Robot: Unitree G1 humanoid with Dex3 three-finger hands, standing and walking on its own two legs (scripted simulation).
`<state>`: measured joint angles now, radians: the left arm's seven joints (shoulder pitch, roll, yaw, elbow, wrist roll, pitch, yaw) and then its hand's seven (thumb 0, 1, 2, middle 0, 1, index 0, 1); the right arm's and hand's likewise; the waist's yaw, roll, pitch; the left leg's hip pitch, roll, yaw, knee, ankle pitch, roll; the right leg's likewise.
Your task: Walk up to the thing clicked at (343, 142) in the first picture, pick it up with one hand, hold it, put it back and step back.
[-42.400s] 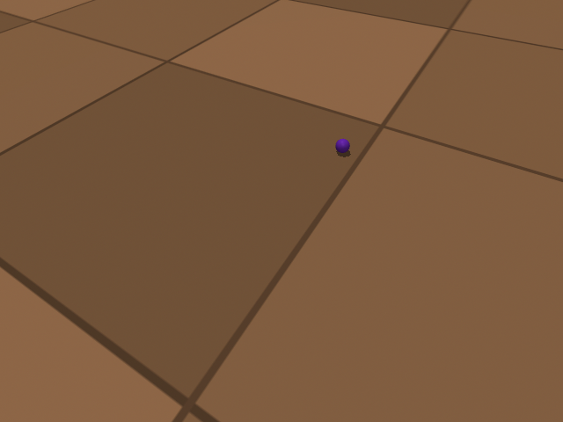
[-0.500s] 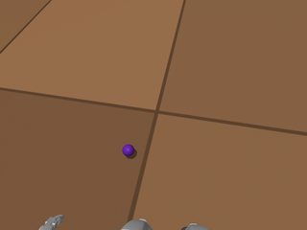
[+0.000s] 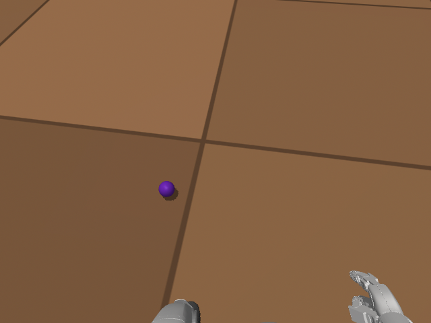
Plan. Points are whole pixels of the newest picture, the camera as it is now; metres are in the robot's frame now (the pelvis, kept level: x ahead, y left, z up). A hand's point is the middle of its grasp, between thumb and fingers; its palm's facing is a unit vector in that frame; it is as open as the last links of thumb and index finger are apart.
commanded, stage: step back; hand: left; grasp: from above
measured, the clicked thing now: (166, 188) +0.75 +0.28 -0.71
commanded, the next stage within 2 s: stand in 1.96 s
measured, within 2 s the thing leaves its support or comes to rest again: neither
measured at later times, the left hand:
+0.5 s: hand out of the picture -0.05 +0.28 -0.14, palm faces +0.08 -0.91 -0.40, open 7.4 cm
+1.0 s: hand out of the picture -0.30 +0.27 -0.12, palm faces +0.03 -0.89 -0.45, open 7.4 cm
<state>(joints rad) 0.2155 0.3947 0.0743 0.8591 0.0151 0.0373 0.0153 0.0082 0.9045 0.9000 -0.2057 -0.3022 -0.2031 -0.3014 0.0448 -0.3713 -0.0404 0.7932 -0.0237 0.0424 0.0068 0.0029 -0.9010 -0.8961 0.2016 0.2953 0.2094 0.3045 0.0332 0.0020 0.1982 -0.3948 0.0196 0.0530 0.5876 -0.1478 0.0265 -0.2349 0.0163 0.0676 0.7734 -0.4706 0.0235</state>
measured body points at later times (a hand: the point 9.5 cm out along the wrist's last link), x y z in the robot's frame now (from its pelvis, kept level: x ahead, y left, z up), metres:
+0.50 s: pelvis -0.17 +0.00 +0.00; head -0.11 +0.01 +0.44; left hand -0.05 +0.33 -0.11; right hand -0.08 -0.30 -0.12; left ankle -0.18 +0.12 -0.72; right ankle -0.06 -0.12 -0.71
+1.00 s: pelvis -0.31 -0.01 +0.01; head -0.29 -0.04 +0.46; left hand -0.30 +0.31 -0.09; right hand -0.21 -0.32 -0.13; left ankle -0.31 +0.14 -0.67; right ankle -0.31 -0.13 -0.72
